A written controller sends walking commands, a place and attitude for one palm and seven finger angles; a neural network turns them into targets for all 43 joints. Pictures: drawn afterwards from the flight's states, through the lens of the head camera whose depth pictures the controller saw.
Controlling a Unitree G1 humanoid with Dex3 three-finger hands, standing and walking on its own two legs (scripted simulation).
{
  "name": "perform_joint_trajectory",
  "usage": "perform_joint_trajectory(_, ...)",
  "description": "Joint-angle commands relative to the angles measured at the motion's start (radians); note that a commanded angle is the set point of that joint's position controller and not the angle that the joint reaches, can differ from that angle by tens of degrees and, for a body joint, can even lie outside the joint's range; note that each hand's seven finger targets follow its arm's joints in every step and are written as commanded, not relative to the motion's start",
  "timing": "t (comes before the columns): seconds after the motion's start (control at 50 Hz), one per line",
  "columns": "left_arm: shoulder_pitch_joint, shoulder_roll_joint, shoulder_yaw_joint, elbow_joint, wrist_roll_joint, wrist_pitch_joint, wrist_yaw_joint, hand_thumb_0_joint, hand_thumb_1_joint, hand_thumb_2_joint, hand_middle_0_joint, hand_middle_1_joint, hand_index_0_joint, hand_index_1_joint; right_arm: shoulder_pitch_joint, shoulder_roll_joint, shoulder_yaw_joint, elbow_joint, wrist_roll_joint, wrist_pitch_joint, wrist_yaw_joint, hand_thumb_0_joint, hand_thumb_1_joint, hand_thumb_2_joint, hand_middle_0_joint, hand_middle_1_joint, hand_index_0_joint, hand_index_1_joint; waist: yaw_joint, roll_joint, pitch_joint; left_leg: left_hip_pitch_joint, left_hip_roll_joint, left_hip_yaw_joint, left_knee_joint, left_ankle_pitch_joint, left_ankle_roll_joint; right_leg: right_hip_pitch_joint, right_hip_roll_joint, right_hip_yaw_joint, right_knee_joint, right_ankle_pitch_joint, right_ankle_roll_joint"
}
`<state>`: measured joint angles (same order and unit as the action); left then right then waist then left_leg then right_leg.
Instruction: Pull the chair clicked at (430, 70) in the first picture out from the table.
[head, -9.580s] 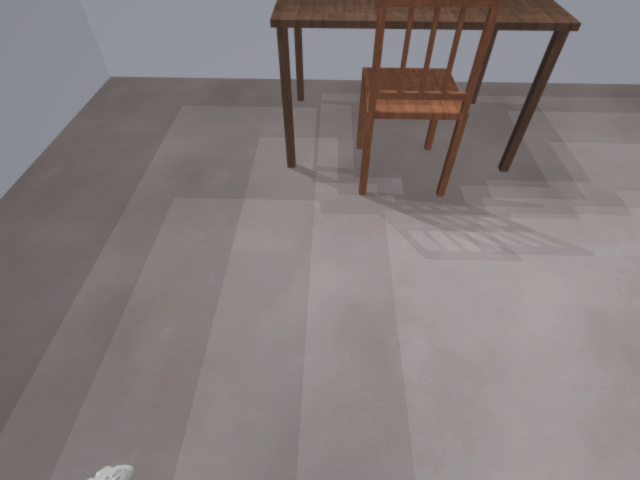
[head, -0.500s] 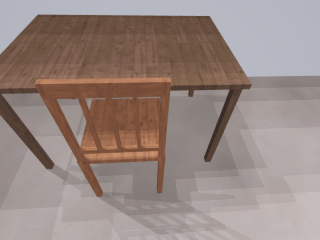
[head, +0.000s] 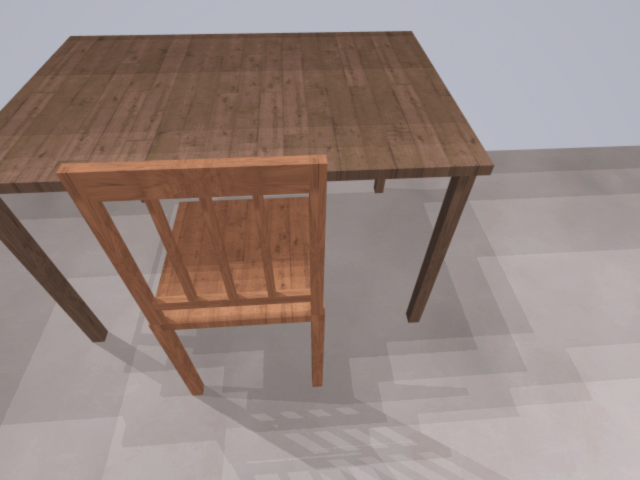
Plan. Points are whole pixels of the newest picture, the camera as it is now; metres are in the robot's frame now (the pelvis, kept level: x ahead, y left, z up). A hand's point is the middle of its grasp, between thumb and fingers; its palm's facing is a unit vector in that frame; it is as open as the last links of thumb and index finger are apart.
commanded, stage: look again from close up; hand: left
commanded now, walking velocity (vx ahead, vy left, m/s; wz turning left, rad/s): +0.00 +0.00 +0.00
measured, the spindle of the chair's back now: (220, 252) +0.52 +0.23 -0.10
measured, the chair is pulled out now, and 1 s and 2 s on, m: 0.00 0.00 0.00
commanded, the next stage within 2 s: shuffle to correct the standing spot in 0.42 s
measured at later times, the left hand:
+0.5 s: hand out of the picture -0.02 +0.14 -0.17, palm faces +0.04 -0.98 -0.17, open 7.4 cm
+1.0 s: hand out of the picture +0.02 +0.15 -0.18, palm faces +0.11 -0.98 -0.15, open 7.4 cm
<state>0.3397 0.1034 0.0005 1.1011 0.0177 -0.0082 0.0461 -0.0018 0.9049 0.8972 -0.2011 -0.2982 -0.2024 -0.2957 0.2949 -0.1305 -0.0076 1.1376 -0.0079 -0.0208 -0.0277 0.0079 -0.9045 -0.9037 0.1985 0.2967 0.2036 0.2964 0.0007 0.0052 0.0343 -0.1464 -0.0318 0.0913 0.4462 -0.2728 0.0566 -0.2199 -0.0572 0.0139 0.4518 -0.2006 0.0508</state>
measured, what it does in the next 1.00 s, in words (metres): lifts its right foot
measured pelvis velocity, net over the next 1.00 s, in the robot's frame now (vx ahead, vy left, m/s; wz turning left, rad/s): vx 0.06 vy -0.01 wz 0.08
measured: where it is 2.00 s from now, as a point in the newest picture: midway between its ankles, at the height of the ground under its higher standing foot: outside the picture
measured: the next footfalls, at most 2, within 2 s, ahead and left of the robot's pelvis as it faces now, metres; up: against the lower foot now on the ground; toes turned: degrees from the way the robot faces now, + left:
right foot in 1.20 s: +0.24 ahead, -0.15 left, +0.00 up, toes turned +3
left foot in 1.48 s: +0.15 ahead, +0.11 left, +0.00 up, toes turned +12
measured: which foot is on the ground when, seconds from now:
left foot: down 0.00-1.00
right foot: down 0.00-0.88, up 0.90-1.00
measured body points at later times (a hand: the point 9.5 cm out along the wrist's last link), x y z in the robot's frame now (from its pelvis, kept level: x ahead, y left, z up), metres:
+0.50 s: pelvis +0.00 -0.02 +0.00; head +0.00 -0.02 +0.45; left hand -0.02 +0.19 -0.16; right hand -0.02 -0.23 -0.16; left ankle -0.02 +0.08 -0.74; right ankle +0.03 -0.15 -0.74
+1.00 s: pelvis +0.06 -0.01 -0.01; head +0.08 +0.00 +0.44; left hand +0.02 +0.21 -0.17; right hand +0.01 -0.22 -0.16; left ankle -0.02 +0.08 -0.74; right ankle +0.03 -0.13 -0.68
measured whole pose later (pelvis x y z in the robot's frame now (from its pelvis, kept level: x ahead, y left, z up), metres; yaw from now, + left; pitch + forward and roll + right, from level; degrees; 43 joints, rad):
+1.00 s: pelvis +0.06 -0.01 -0.01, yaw +5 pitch +0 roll -1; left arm 0.34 0.14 0.05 1.10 0.03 0.01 0.01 0.00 0.91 0.90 -0.20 -0.30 -0.20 -0.30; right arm 0.41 -0.12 0.00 1.12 -0.03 -0.07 -0.04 0.01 -0.90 -0.90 0.20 0.30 0.20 0.30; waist -0.03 -0.01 0.03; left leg -0.13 -0.01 0.03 0.50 -0.38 0.05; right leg -0.40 -0.03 -0.07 0.98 -0.46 -0.01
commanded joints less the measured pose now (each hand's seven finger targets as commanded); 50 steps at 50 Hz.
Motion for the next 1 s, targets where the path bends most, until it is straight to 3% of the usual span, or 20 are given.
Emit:
perform_joint_trajectory(0.0, 0.082, 0.092, 0.014, -0.016, 0.001, -0.012, 0.007, 0.000, 0.900, 0.900, -0.200, -0.300, -0.200, -0.300, 0.081, -0.088, -0.012, -0.015, 0.003, -0.005, -0.005, 0.000, -0.900, -0.900, 0.200, 0.300, 0.200, 0.300, -0.003, -0.017, 0.052, -0.064, 0.128, -0.130, -0.123, 0.111, -0.014, 0.011, -0.043, 0.043, -0.055, 0.106, -0.056)
perform_joint_trajectory(0.2, 0.069, 0.099, 0.013, -0.014, 0.000, -0.014, 0.005, 0.000, 0.900, 0.900, -0.200, -0.300, -0.200, -0.300, 0.077, -0.086, -0.010, -0.007, 0.002, 0.002, -0.002, 0.000, -0.900, -0.900, 0.200, 0.300, 0.200, 0.300, -0.004, -0.022, 0.077, -0.079, 0.127, -0.127, -0.136, 0.037, -0.022, -0.014, -0.040, 0.053, -0.080, 0.046, -0.062)
perform_joint_trajectory(0.5, 0.070, 0.100, 0.015, -0.013, 0.000, -0.018, 0.005, 0.000, 0.900, 0.900, -0.200, -0.300, -0.200, -0.300, 0.089, -0.079, -0.009, -0.003, 0.002, 0.000, -0.004, 0.000, -0.900, -0.900, 0.200, 0.300, 0.200, 0.300, -0.005, -0.020, 0.051, -0.056, 0.131, -0.119, -0.127, 0.075, -0.027, 0.000, -0.040, 0.058, -0.090, 0.073, -0.067)
perform_joint_trajectory(0.58, 0.071, 0.105, 0.027, -0.021, 0.009, -0.006, -0.005, 0.000, 0.900, 0.900, -0.200, -0.300, -0.200, -0.300, 0.104, -0.090, -0.017, -0.002, -0.009, 0.017, 0.001, 0.000, -0.900, -0.900, 0.200, 0.300, 0.200, 0.300, -0.006, -0.022, 0.101, -0.130, 0.123, -0.146, -0.149, -0.239, -0.012, -0.053, -0.028, 0.048, -0.090, -0.261, -0.067)
perform_joint_trajectory(0.64, 0.084, 0.109, 0.038, -0.037, 0.012, -0.002, -0.013, 0.000, 0.900, 0.900, -0.200, -0.300, -0.200, -0.300, 0.106, -0.093, -0.023, -0.018, -0.013, 0.022, 0.002, 0.000, -0.900, -0.900, 0.200, 0.300, 0.200, 0.300, 0.001, -0.022, 0.133, -0.193, 0.116, -0.164, -0.121, -0.309, 0.004, -0.069, -0.032, 0.061, -0.090, -0.348, -0.077)
perform_joint_trajectory(0.7, 0.118, 0.124, 0.051, -0.039, 0.008, -0.006, -0.015, 0.000, 0.900, 0.900, -0.200, -0.300, -0.200, -0.300, 0.107, -0.070, -0.020, -0.036, -0.012, 0.017, 0.003, 0.000, -0.900, -0.900, 0.200, 0.300, 0.200, 0.300, 0.013, -0.096, 0.135, -0.253, 0.067, -0.110, 0.000, -0.235, -0.003, -0.019, -0.085, 0.123, -0.129, -0.391, -0.115)
perform_joint_trajectory(0.76, 0.129, 0.159, 0.066, -0.047, 0.003, -0.008, -0.013, 0.000, 0.900, 0.900, -0.200, -0.300, -0.200, -0.300, 0.114, -0.054, -0.020, -0.054, -0.014, 0.013, 0.003, 0.000, -0.900, -0.900, 0.200, 0.300, 0.200, 0.300, 0.006, -0.163, 0.101, -0.260, 0.047, -0.034, 0.173, -0.163, -0.018, -0.019, -0.183, 0.220, -0.198, -0.483, -0.171)
perform_joint_trajectory(0.78, 0.114, 0.158, 0.069, -0.055, 0.003, -0.011, -0.013, 0.000, 0.900, 0.900, -0.200, -0.300, -0.200, -0.300, 0.128, -0.050, -0.020, -0.056, -0.013, 0.007, 0.003, 0.000, -0.900, -0.900, 0.200, 0.300, 0.200, 0.300, -0.008, -0.153, 0.085, -0.229, 0.055, -0.026, 0.177, -0.142, -0.019, -0.029, -0.198, 0.219, -0.190, -0.447, -0.184)
perform_joint_trajectory(0.8, 0.097, 0.154, 0.069, -0.060, 0.004, -0.011, -0.013, 0.000, 0.900, 0.900, -0.200, -0.300, -0.200, -0.300, 0.148, -0.045, -0.020, -0.052, -0.011, 0.003, 0.003, 0.000, -0.900, -0.900, 0.200, 0.300, 0.200, 0.300, -0.022, -0.119, 0.092, -0.189, 0.060, -0.024, 0.143, -0.132, -0.016, -0.055, -0.184, 0.174, -0.157, -0.404, -0.182)
perform_joint_trajectory(0.82, 0.069, 0.146, 0.069, -0.069, 0.005, -0.011, -0.016, 0.000, 0.900, 0.900, -0.200, -0.300, -0.200, -0.300, 0.182, -0.045, -0.017, -0.043, -0.011, -0.003, 0.004, 0.000, -0.900, -0.900, 0.200, 0.300, 0.200, 0.300, -0.039, -0.068, 0.096, -0.127, 0.065, -0.038, 0.067, -0.108, -0.012, -0.094, -0.146, 0.103, -0.086, -0.341, -0.163)
perform_joint_trajectory(0.84, 0.042, 0.120, 0.065, -0.073, 0.006, -0.011, -0.020, 0.000, 0.900, 0.900, -0.200, -0.300, -0.200, -0.300, 0.237, -0.059, -0.017, -0.020, -0.010, -0.014, 0.003, 0.000, -0.900, -0.900, 0.200, 0.300, 0.200, 0.300, -0.059, 0.044, 0.088, -0.052, 0.101, -0.129, -0.029, -0.020, 0.005, -0.133, -0.068, 0.001, 0.061, -0.239, -0.126)
perform_joint_trajectory(0.86, 0.014, 0.082, 0.055, -0.083, 0.006, -0.014, -0.024, 0.000, 0.900, 0.900, -0.200, -0.300, -0.200, -0.300, 0.313, -0.114, -0.026, 0.015, -0.016, -0.026, -0.003, 0.000, -0.900, -0.900, 0.200, 0.300, 0.200, 0.300, -0.079, 0.236, 0.076, 0.061, 0.238, -0.346, -0.130, 0.121, 0.061, -0.248, 0.028, -0.129, 0.300, -0.174, -0.072)
perform_joint_trajectory(0.88, -0.055, 0.071, 0.043, -0.109, 0.014, -0.022, -0.020, 0.000, 0.900, 0.900, -0.200, -0.300, -0.200, -0.300, 0.376, -0.138, -0.029, 0.039, -0.024, -0.030, -0.018, 0.000, -0.900, -0.900, 0.200, 0.300, 0.200, 0.300, -0.108, 0.296, 0.132, 0.166, 0.337, -0.516, -0.187, 0.401, 0.133, -0.441, 0.066, -0.134, 0.476, -0.325, -0.059)
perform_joint_trajectory(0.9, -0.082, 0.092, 0.048, -0.123, 0.015, -0.027, -0.018, 0.000, 0.900, 0.900, -0.200, -0.300, -0.200, -0.300, 0.394, -0.133, -0.020, 0.045, -0.024, -0.032, -0.027, 0.000, -0.900, -0.900, 0.200, 0.300, 0.200, 0.300, -0.101, 0.198, 0.138, 0.206, 0.393, -0.536, -0.152, 0.590, 0.197, -0.509, 0.026, -0.071, 0.582, -0.353, -0.070)
perform_joint_trajectory(0.92, -0.108, 0.091, 0.051, -0.128, 0.013, -0.030, -0.025, 0.000, 0.900, 0.900, -0.200, -0.300, -0.200, -0.300, 0.365, -0.130, -0.017, 0.033, -0.024, -0.035, -0.028, 0.000, -0.900, -0.900, 0.200, 0.300, 0.200, 0.300, -0.090, 0.127, 0.137, 0.195, 0.387, -0.495, -0.130, 0.662, 0.212, -0.520, -0.005, -0.045, 0.625, -0.327, -0.071)
perform_joint_trajectory(0.94, -0.124, 0.084, 0.053, -0.134, 0.009, -0.031, -0.033, 0.000, 0.900, 0.900, -0.200, -0.300, -0.200, -0.300, 0.327, -0.133, -0.014, 0.020, -0.025, -0.040, -0.029, 0.000, -0.900, -0.900, 0.200, 0.300, 0.200, 0.300, -0.075, 0.096, 0.127, 0.174, 0.361, -0.452, -0.134, 0.651, 0.201, -0.501, -0.015, -0.037, 0.629, -0.293, -0.066)
perform_joint_trajectory(0.98, -0.121, 0.071, 0.051, -0.135, 0.001, -0.024, -0.047, 0.000, 0.900, 0.900, -0.200, -0.300, -0.200, -0.300, 0.266, -0.138, -0.015, 0.001, -0.020, -0.047, -0.032, 0.000, -0.900, -0.900, 0.200, 0.300, 0.200, 0.300, -0.051, 0.113, 0.093, 0.163, 0.312, -0.364, -0.166, 0.563, 0.175, -0.464, -0.022, -0.045, 0.582, -0.209, -0.054)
